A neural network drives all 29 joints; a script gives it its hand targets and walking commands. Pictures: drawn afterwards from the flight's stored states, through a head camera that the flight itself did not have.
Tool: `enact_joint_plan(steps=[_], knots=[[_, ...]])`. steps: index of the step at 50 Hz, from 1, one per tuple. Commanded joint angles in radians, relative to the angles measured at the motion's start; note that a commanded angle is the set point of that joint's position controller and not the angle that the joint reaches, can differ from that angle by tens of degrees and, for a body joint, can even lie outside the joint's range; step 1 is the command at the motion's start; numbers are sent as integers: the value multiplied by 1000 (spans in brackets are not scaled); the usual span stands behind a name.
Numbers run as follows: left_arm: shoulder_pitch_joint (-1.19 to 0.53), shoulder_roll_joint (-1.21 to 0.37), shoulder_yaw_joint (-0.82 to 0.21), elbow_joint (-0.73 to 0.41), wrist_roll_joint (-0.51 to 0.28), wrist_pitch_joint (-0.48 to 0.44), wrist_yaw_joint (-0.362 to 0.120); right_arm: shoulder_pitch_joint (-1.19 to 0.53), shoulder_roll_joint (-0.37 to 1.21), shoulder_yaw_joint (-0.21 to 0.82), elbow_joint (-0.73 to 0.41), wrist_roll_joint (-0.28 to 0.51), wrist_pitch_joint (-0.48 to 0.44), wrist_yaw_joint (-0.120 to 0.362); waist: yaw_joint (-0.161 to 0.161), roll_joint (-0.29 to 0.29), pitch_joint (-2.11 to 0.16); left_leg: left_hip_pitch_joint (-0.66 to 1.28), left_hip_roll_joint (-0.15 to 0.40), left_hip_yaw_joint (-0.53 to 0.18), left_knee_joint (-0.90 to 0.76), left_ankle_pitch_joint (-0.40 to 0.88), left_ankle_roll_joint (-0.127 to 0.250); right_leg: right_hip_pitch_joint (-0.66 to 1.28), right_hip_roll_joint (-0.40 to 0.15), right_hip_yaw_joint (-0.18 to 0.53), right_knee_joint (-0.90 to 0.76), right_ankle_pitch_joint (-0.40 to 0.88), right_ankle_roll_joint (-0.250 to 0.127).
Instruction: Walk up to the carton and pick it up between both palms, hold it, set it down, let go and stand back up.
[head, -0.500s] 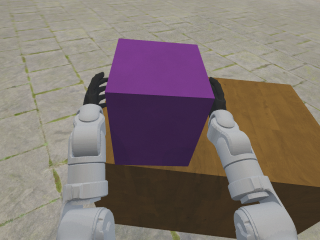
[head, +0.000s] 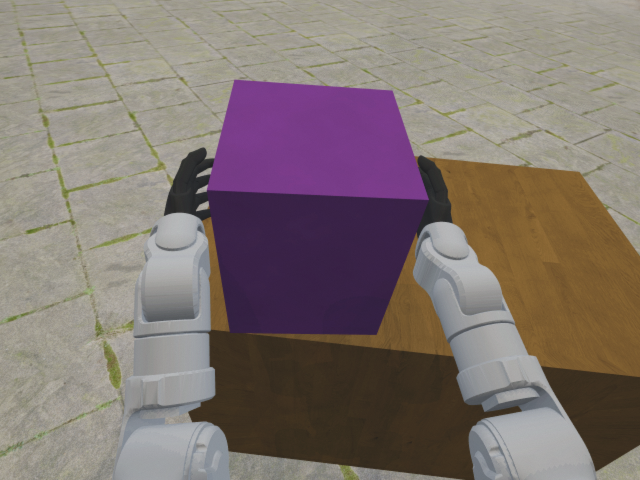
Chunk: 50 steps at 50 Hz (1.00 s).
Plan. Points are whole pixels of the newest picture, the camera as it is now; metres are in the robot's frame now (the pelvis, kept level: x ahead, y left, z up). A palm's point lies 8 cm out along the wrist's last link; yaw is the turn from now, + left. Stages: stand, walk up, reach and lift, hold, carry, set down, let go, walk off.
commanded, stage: hold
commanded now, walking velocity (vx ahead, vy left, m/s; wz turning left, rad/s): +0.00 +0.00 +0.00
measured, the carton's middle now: (309, 214) +0.40 +0.01 +0.15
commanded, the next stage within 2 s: none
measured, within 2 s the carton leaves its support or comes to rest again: neither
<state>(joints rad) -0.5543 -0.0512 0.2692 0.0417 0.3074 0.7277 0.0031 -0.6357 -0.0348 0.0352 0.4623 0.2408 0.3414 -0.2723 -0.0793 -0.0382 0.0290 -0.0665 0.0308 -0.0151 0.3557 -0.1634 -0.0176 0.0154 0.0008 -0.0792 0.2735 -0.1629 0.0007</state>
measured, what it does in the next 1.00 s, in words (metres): stands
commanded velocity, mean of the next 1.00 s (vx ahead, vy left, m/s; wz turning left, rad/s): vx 0.00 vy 0.00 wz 0.00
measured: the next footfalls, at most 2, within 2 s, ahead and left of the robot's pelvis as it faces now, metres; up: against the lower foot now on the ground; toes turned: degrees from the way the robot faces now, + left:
none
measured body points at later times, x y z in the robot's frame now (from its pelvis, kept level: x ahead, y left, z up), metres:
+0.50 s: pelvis +0.00 +0.00 +0.00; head -0.04 +0.02 +0.45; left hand +0.37 +0.15 +0.19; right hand +0.38 -0.14 +0.18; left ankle +0.03 +0.13 -0.75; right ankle +0.00 -0.12 -0.75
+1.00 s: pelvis +0.00 +0.00 +0.00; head -0.04 +0.02 +0.45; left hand +0.37 +0.16 +0.19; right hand +0.37 -0.14 +0.18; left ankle +0.03 +0.13 -0.75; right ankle +0.00 -0.11 -0.75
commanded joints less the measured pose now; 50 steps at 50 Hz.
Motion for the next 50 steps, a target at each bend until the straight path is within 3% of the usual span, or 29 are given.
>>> enact_joint_plan(steps=[1,6,12,19,24,29,32,36,43,49,50], knots=[[-711,-578,-576,-123,-179,-76,-130,-857,612,392,-383,78,-80,114,0,86,-460,234,-66,17,14,323,-16,-6,60,-11,-18,211,54],[-691,-576,-573,-128,-180,-72,-129,-856,610,393,-396,75,-82,109,1,74,-479,242,-64,13,17,343,-17,1,64,-12,-16,228,53],[-736,-584,-572,-101,-184,-75,-127,-872,607,351,-344,50,-82,123,-5,94,-450,213,-59,17,-7,246,-14,-38,61,-12,-31,111,39],[-718,-581,-551,-71,-178,-85,-128,-883,619,373,-359,52,-89,119,2,65,-505,230,-63,20,7,290,-4,6,58,-6,-25,189,56],[-727,-565,-523,-55,-160,-78,-134,-876,611,351,-308,44,-86,122,7,61,-452,205,-63,25,-10,240,0,-22,53,-8,-35,134,53],[-733,-577,-562,-118,-187,-88,-136,-877,630,382,-378,69,-94,111,-5,66,-534,246,-70,17,26,355,-11,24,63,-4,-13,264,59],[-716,-570,-560,-119,-182,-87,-139,-858,631,397,-380,80,-84,101,-10,66,-508,230,-76,19,25,352,-8,42,56,-4,-5,305,66],[-720,-565,-536,-83,-159,-77,-141,-848,610,361,-321,58,-79,111,-3,80,-427,211,-66,22,-5,271,-10,-10,56,-15,-24,166,54],[-729,-591,-598,-147,-197,-91,-125,-852,612,388,-388,76,-90,113,-16,102,-510,261,-67,6,33,368,-28,-13,66,-13,-13,237,49],[-712,-574,-556,-86,-170,-78,-130,-854,602,362,-342,51,-83,117,-2,73,-437,213,-62,16,-2,275,-13,-18,61,-14,-27,154,49],[-675,-572,-551,-67,-179,-72,-146,-838,632,382,-408,37,-85,105,-23,7,-481,206,-72,26,10,276,3,73,57,2,-29,225,55]])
